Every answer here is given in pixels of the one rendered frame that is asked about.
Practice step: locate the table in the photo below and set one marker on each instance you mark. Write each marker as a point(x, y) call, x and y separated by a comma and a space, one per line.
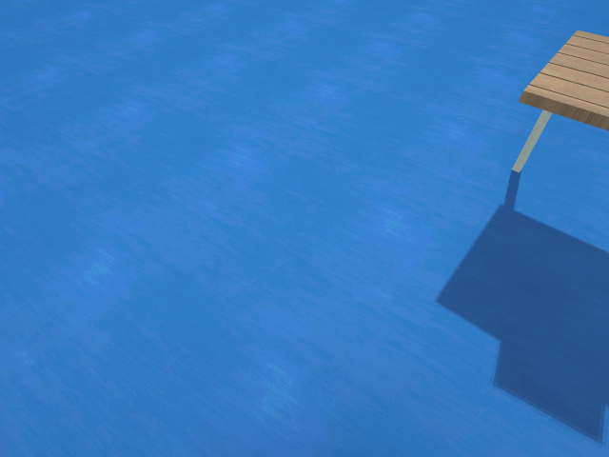
point(574, 84)

